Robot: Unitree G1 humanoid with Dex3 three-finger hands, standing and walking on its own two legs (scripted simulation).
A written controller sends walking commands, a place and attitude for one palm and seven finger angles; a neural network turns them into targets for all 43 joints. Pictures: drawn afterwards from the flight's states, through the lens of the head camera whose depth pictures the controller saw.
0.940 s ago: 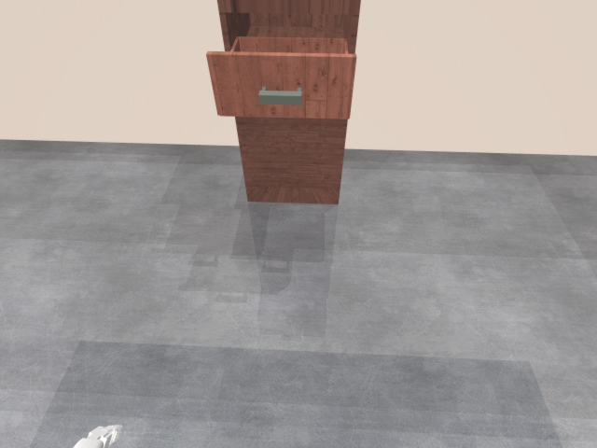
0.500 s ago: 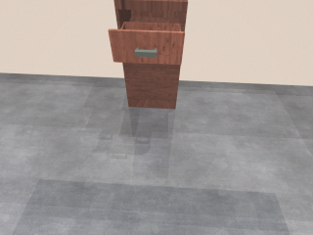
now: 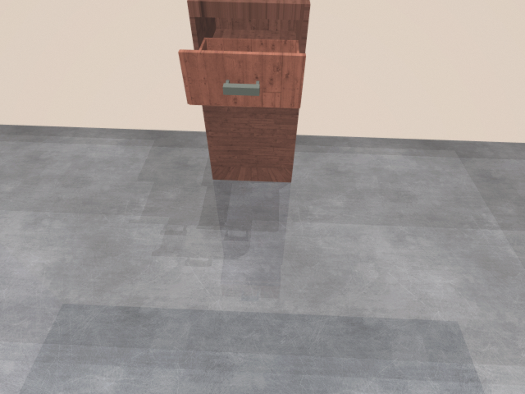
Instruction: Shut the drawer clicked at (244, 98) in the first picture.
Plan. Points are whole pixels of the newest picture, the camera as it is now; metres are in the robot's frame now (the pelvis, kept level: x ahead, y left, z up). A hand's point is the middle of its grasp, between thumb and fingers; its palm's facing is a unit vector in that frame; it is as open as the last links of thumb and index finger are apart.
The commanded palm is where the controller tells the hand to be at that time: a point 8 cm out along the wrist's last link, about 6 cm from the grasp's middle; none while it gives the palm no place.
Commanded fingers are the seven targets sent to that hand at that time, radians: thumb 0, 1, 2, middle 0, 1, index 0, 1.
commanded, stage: look at it before walking up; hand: left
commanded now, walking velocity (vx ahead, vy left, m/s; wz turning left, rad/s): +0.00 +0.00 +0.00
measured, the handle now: (242, 86) +1.00 +0.13 -0.03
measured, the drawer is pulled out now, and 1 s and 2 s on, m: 0.30 0.30 0.30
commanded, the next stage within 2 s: walk to a spot facing it in 0.50 s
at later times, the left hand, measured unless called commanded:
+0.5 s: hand out of the picture +0.07 +0.25 -0.16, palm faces -0.02 -0.94 -0.33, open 7.4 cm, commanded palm none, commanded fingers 0.00 0.90 0.90 -0.20 -0.30 -0.20 -0.30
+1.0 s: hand out of the picture +0.08 +0.17 -0.18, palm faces -0.12 -0.97 -0.20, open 7.4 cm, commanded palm none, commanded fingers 0.00 0.90 0.90 -0.20 -0.30 -0.20 -0.30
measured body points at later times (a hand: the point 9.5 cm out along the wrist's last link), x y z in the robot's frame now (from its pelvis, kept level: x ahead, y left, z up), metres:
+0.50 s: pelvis +0.01 +0.00 +0.00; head +0.01 +0.00 +0.45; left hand +0.07 +0.30 -0.13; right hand +0.08 -0.29 -0.13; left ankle +0.01 +0.13 -0.74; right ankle +0.01 -0.12 -0.74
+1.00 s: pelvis +0.08 -0.02 -0.02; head +0.09 -0.04 +0.43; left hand +0.09 +0.22 -0.17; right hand +0.02 -0.25 -0.18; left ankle +0.01 +0.13 -0.74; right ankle +0.07 -0.11 -0.74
